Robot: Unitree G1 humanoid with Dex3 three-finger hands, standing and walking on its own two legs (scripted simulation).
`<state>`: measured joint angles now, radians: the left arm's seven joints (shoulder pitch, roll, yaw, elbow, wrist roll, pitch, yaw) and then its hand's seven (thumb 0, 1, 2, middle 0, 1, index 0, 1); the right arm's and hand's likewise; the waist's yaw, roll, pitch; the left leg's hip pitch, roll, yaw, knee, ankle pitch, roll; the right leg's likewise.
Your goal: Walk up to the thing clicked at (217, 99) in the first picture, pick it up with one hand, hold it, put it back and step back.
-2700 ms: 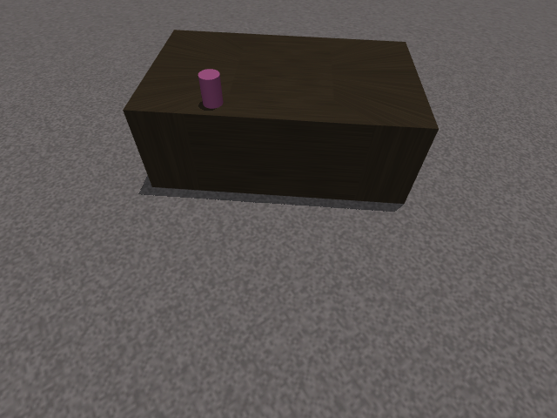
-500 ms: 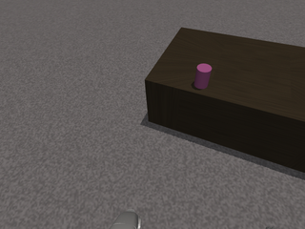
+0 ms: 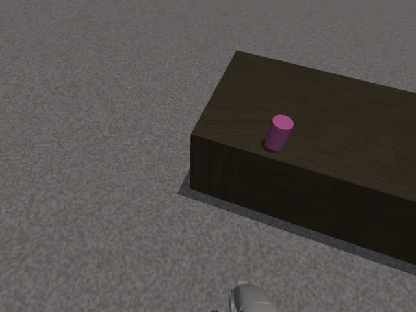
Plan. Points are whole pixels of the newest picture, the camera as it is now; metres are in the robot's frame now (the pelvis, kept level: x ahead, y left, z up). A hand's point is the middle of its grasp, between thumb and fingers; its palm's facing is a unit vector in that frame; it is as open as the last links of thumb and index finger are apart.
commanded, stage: walk up
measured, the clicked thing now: (278, 133) +0.78 -0.32 -0.26
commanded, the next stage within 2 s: none
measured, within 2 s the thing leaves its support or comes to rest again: neither
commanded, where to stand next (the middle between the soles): +0.13 -0.06 m, yaw -4 degrees
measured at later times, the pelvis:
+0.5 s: pelvis +0.06 -0.01 -0.02, yaw -3 degrees
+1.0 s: pelvis +0.04 -0.03 -0.02, yaw -5 degrees
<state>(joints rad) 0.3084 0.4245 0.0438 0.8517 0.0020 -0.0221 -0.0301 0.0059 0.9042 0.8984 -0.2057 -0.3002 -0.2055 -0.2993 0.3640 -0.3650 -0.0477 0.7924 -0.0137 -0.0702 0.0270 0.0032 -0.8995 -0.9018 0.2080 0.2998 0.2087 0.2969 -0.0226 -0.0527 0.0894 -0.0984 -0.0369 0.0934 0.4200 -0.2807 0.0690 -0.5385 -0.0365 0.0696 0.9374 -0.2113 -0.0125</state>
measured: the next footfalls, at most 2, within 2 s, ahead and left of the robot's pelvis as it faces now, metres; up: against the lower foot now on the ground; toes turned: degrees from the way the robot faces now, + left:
right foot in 0.16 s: +0.18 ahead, -0.12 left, +0.00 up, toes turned -3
left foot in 0.48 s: +0.13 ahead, +0.11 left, +0.00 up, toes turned -5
